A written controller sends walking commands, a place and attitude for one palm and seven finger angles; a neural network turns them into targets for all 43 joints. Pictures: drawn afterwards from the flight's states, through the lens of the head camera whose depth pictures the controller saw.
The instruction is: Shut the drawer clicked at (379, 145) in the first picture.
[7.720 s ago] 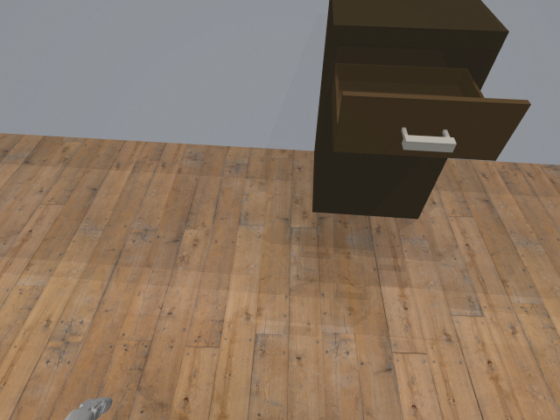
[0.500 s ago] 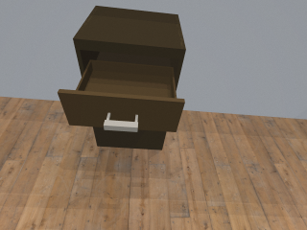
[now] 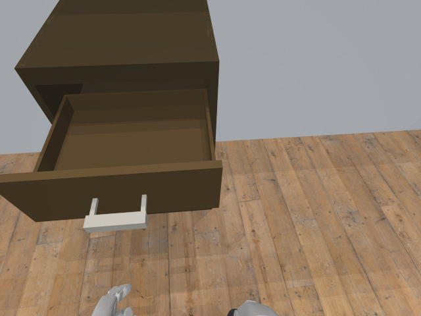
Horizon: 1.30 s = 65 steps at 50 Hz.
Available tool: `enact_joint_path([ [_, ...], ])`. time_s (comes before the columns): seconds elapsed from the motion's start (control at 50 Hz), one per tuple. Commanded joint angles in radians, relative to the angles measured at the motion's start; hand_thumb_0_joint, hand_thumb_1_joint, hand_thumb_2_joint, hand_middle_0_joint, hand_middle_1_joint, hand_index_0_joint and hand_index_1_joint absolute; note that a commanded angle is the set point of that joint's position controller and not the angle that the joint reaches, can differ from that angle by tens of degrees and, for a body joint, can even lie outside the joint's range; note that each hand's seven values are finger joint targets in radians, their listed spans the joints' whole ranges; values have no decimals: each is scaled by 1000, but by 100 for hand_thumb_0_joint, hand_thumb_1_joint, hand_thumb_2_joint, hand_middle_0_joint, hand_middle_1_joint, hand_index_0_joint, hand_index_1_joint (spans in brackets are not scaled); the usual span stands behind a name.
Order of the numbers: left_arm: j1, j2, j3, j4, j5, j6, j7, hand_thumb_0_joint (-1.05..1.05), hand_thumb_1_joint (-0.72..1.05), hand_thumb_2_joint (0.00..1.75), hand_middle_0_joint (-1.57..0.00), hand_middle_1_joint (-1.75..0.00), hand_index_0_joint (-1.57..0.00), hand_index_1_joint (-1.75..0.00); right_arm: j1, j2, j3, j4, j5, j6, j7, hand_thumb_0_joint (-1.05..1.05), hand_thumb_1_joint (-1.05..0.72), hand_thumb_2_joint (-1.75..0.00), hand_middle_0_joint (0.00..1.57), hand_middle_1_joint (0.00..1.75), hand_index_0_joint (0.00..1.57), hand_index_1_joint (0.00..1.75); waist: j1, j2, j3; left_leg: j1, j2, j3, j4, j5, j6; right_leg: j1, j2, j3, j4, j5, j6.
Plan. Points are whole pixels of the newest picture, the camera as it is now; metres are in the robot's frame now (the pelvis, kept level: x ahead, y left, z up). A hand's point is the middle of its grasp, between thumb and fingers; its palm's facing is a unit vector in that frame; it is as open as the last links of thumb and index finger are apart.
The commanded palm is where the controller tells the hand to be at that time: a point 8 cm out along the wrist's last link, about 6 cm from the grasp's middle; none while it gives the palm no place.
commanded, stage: come to a stop and stand still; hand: left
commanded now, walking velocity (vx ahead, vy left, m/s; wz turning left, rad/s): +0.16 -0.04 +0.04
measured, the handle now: (118, 211) +0.33 +0.20 -0.04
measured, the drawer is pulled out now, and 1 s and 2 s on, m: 0.30 0.30 0.30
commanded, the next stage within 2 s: look again from close up in 1.10 s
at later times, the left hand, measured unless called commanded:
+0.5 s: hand out of the picture +0.06 +0.21 -0.16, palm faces +0.06 -0.98 -0.21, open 7.3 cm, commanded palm none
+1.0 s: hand out of the picture +0.01 +0.12 -0.15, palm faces +0.00 -0.98 -0.18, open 7.3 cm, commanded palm none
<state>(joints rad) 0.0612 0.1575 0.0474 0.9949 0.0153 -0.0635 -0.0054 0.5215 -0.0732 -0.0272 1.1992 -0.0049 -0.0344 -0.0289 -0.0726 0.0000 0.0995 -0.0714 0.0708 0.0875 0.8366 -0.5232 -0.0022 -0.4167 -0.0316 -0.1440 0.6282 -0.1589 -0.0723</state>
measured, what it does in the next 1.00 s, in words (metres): steps on the spot: left foot, then right foot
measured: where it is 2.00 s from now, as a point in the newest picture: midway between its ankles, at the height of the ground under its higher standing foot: outside the picture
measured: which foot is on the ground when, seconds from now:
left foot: up 0.00-0.32, down 0.34-1.00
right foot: down 0.00-0.36, up 0.38-0.68, down 0.70-1.00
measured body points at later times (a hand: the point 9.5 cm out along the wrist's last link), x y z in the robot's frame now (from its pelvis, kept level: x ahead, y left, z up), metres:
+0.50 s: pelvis +0.04 +0.02 +0.02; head +0.07 +0.04 +0.47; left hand +0.06 +0.26 -0.14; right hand +0.14 -0.20 -0.12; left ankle +0.10 +0.12 -0.72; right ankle +0.01 -0.11 -0.66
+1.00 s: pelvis +0.01 -0.04 +0.02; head +0.01 -0.05 +0.47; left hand +0.01 +0.17 -0.14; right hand -0.04 -0.27 -0.14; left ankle +0.07 +0.12 -0.72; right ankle -0.04 -0.13 -0.72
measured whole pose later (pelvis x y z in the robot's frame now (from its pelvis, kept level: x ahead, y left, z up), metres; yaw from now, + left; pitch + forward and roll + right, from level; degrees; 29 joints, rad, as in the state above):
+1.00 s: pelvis +0.01 -0.04 +0.02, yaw -2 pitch -2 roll +0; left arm 0.28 0.11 0.01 1.14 0.01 0.01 0.03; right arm 0.31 -0.17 -0.02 1.17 -0.01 0.02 -0.03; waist -0.03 0.02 0.04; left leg -0.25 0.07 -0.02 0.42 -0.13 -0.06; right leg -0.09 0.03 -0.06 0.44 -0.31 -0.04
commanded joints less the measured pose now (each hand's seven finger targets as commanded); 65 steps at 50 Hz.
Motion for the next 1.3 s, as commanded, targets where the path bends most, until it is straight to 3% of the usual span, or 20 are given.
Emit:
enact_joint_path([
  [0.0, 280, 177, 38, 42, -10, 10, 28, 0, 90, 90, -20, -30, -20, -30, -53, -110, -36, -125, -1, -7, 1, 0, -90, -90, 20, 30, 20, 30, 127, -117, -164, -449, 23, -108, 553, 38, 23, 362, -360, 444, -323, 248, -201],
  [0.08, 101, 79, 6, 2, 5, 10, 46, 0, 90, 90, -20, -30, -20, -30, -3, -45, -12, -96, -13, 36, -4, 0, -90, -90, 20, 30, 20, 30, 5, -4, -94, -247, 46, -90, 227, 111, -21, 16, -256, 178, -349, 364, -116],
  [0.22, 156, 142, 26, -2, 10, 52, 48, 0, 90, 90, -20, -30, -20, -30, -163, -102, -27, -168, -4, 56, 0, 0, -90, -90, 20, 30, 20, 30, 62, -132, -100, -218, -19, -56, -107, 180, -39, 113, -244, 216, -272, 358, -124],
  [0.28, 158, 149, 31, -8, 5, 69, 46, 0, 90, 90, -20, -30, -20, -30, -175, -130, -37, -179, -6, 52, 2, 0, -90, -90, 20, 30, 20, 30, 45, -112, -94, -87, -22, -60, -328, 372, -29, 65, -203, 207, -189, 229, -61],
  [0.34, 216, 86, 15, -14, -6, 87, 48, 0, 90, 90, -20, -30, -20, -30, -263, -242, -46, -226, -17, 33, -5, 0, -90, -90, 20, 30, 20, 30, 76, 254, -105, -166, 278, -365, -569, 731, 141, 74, 14, 72, 126, -298, 77],
  [0.36, 218, 102, 17, -10, -2, 95, 49, 0, 90, 90, -20, -30, -20, -30, -291, -249, -44, -234, -17, 29, -16, 0, -90, -90, 20, 30, 20, 30, 76, 244, -88, -233, 296, -383, -593, 717, 189, 89, 19, 141, 269, -399, 77],
  [0.4, 258, 103, 25, 13, 4, 96, 46, 0, 90, 90, -20, -30, -20, -30, -356, -235, -37, -243, -21, 29, -23, 0, -90, -90, 20, 30, 20, 30, 105, 133, -103, -180, 253, -308, -542, 714, 198, 27, 17, 191, 390, -344, 78],
  [0.48, 274, 95, 23, 17, 5, 98, 39, 0, 90, 90, -20, -30, -20, -30, -347, -228, -43, -236, -13, 30, -22, 0, -90, -90, 20, 30, 20, 30, 84, 116, -169, -60, 209, -220, -521, 696, 175, -16, 8, 175, 389, -298, 105],
  [0.58, 253, 66, 3, 19, 4, 96, 35, 0, 90, 90, -20, -30, -20, -30, -301, -246, -58, -196, -17, 43, -11, 0, -90, -90, 20, 30, 20, 30, 44, 173, -162, -40, 204, -265, -553, 467, 168, 71, -4, 117, 97, -356, 95],
  [0.64, 356, 63, -3, 72, 5, 84, 39, 0, 90, 90, -20, -30, -20, -30, -305, -237, -62, -180, -8, 50, -3, 0, -90, -90, 20, 30, 20, 30, 81, 140, -178, -101, 141, -218, -514, 343, 103, 239, 12, 75, -212, -134, 80],
  [0.7, 299, 158, -4, 72, 6, 62, 45, 0, 90, 90, -20, -30, -20, -30, -307, -130, -37, -181, 3, 50, 12, 0, -90, -90, 20, 30, 20, 30, 56, -71, -88, -182, -17, -80, -368, 240, -18, 170, -208, 318, -394, -130, -17],
  [0.72, 258, 165, 1, 70, 6, 51, 45, 0, 90, 90, -20, -30, -20, -30, -334, -117, -30, -186, -7, 58, 13, 0, -90, -90, 20, 30, 20, 30, 63, -262, -37, -194, -26, -77, -343, 231, -19, 95, -206, 349, -427, -114, -32],
  [0.74, 230, 141, -6, 70, 6, 50, 46, 0, 90, 90, -20, -30, -20, -30, -331, -132, -30, -176, -10, 59, 12, 0, -90, -90, 20, 30, 20, 30, 60, -266, 6, -183, -19, -89, -315, 237, -15, 62, -210, 332, -433, -90, -38],
  [0.8, 237, 107, -19, 88, -7, 42, 45, 0, 90, 90, -20, -30, -20, -30, -243, -134, -15, -112, -6, 42, 6, 0, -90, -90, 20, 30, 20, 30, 41, -94, -49, -89, -4, -109, -403, 456, -11, 141, -125, 231, -325, 61, 3],
  [0.9, 265, 96, -16, 114, -10, 52, 46, 0, 90, 90, -20, -30, -20, -30, -214, -141, -3, -75, -7, 45, -1, 0, -90, -90, 20, 30, 20, 30, 58, -12, 43, -98, 11, -123, -429, 432, -19, 115, -92, 223, -389, -155, 25],
  [1.16, 293, 58, -10, 129, -13, 57, 44, 0, 90, 90, -20, -30, -20, -30, -126, -119, 0, -55, -7, 33, -15, 0, -90, -90, 20, 30, 20, 30, 69, -4, -3, -112, 17, -136, -431, 478, -9, 201, -64, 187, -347, -96, 22],
  [1.18, 403, 79, -20, 137, 7, 11, 81, 0, 90, 90, -20, -30, -20, -30, -301, -129, 11, -142, -2, 10, -2, 0, -90, -90, 20, 30, 20, 30, 148, -102, 37, -295, -25, -66, -150, 324, -33, 229, -152, 331, -346, 618, 118],
  [1.2, 366, 115, -19, 95, 11, -5, 77, 0, 90, 90, -20, -30, -20, -30, -207, -93, 6, -174, -8, 21, 6, 0, -90, -90, 20, 30, 20, 30, 53, -106, -28, -323, -24, -111, -83, 201, 1, 282, -212, 273, -274, 756, 102],
  [1.24, 326, 107, -19, 48, 11, -7, 71, 0, 90, 90, -20, -30, -20, -30, -176, -85, 8, -187, 0, 17, 13, 0, -90, -90, 20, 30, 20, 30, 49, -117, -144, -321, -28, -67, -72, 162, 13, 370, -172, 216, -203, 725, -21],
  [1.28, 311, 111, -15, 15, 9, 1, 72, 0, 90, 90, -20, -30, -20, -30, -154, -93, 12, -198, 0, 9, 11, 0, -90, -90, 20, 30, 20, 30, 42, -119, -170, -239, -47, -31, -230, 231, 15, 382, -142, 190, -123, 714, -33],
])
